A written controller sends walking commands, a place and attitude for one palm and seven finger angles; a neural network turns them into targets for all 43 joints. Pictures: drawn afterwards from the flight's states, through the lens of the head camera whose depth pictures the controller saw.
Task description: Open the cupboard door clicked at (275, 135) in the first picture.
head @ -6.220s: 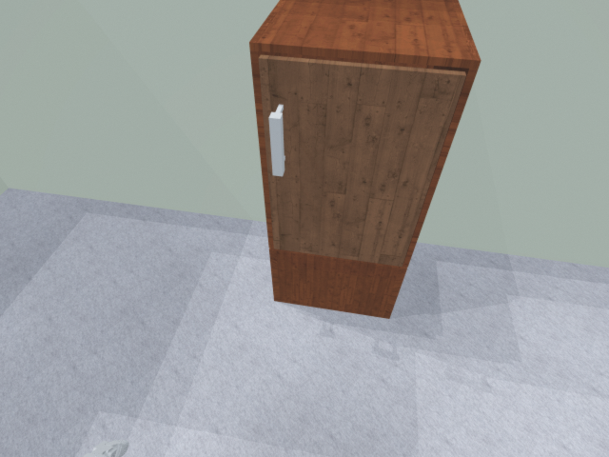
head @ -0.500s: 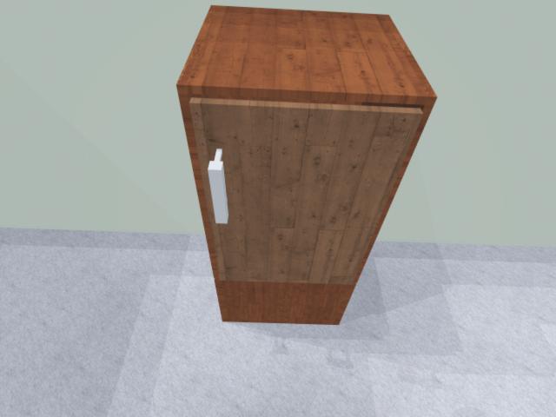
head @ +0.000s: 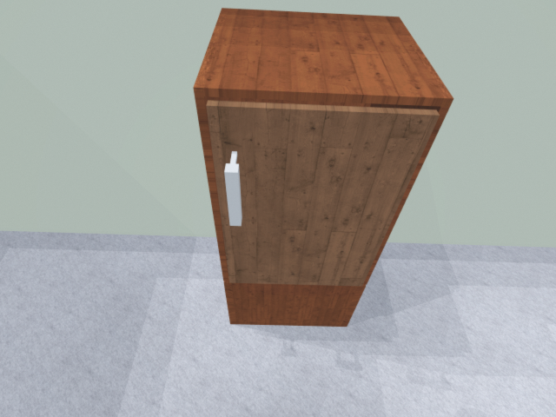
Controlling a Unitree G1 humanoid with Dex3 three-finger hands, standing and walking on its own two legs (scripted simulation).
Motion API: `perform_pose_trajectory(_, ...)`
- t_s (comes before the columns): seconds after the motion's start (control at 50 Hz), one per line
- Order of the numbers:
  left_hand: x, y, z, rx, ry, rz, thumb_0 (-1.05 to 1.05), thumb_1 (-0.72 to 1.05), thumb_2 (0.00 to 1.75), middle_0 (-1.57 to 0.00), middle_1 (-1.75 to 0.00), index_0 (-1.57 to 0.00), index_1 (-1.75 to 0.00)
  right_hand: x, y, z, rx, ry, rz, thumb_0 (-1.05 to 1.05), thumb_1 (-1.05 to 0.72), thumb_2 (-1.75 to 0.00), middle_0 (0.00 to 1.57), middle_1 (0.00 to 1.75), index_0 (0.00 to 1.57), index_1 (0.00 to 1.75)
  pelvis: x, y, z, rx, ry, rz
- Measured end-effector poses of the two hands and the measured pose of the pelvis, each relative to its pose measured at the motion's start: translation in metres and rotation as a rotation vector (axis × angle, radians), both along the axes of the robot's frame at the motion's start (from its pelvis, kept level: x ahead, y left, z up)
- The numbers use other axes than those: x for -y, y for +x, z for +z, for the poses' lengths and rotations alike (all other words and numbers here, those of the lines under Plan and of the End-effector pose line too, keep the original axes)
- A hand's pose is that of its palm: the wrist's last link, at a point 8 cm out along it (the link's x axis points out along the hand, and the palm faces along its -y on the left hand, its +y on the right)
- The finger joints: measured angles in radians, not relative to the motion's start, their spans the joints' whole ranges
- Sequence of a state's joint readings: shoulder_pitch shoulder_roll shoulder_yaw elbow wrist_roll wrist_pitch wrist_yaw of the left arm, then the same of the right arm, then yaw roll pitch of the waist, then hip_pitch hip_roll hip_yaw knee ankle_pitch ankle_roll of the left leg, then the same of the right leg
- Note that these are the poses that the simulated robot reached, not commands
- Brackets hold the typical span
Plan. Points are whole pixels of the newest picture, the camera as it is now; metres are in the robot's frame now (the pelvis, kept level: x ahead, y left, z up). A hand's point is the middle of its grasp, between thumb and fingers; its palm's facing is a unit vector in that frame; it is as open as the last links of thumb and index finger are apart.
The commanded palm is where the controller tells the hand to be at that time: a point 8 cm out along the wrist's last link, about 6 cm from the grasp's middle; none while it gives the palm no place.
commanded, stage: come to a stop and stand still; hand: left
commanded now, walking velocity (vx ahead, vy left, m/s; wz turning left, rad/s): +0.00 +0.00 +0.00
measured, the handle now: (235, 189) +0.53 +0.12 +0.00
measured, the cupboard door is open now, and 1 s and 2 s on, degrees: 0 0 0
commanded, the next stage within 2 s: look again from close up in 0.20 s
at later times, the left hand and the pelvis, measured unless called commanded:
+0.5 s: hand out of the picture -0.02 +0.15 -0.18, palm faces +0.07 -0.98 -0.18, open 7.4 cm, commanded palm none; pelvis +0.02 +0.00 -0.01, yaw +2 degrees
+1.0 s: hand out of the picture +0.03 +0.13 -0.18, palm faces +0.02 -0.99 -0.16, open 7.3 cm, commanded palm none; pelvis +0.04 -0.03 +0.00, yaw +1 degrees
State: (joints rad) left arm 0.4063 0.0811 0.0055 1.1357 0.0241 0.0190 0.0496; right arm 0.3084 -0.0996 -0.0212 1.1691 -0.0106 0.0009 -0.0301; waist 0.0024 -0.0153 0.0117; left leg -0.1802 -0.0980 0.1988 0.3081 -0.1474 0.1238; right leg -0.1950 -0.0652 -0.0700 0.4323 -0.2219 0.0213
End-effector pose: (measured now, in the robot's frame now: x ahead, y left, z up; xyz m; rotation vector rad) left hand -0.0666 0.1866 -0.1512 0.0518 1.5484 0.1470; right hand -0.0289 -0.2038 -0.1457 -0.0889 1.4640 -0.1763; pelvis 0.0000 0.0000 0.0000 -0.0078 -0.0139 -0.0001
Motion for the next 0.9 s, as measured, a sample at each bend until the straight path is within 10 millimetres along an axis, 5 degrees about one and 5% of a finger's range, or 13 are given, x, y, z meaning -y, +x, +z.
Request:
perform_pose_trajectory(0.36,-0.002,0.024,-0.004,0.024,0.01,-0.035,0.0,0.91,0.9,-0.2,-0.3,-0.2,-0.3,0.003,0.015,0.0,0.013,0.001,0.018,0.0,-0.9,-0.9,0.2,0.3,0.2,0.3,0.002,0.011,-0.003,-0.018,0.002,0.005)
perform_pose_trajectory(0.64,-0.013,0.069,0.006,0.138,0.09,-0.026,0.0,0.91,0.9,-0.2,-0.3,-0.2,-0.3,0.027,0.069,-0.013,0.132,-0.004,0.083,0.02,-0.93,-0.9,0.2,0.3,0.2,0.3,0.008,0.033,-0.006,-0.002,0.007,0.015)
perform_pose_trajectory(0.9,0.006,0.094,0.001,0.144,0.053,-0.058,0.01,0.93,0.9,-0.2,-0.3,-0.2,-0.3,0.043,0.059,-0.001,0.067,-0.022,0.073,0.0,-0.91,-0.9,0.2,0.3,0.2,0.3,0.029,0.042,-0.003,-0.008,0.006,0.012)
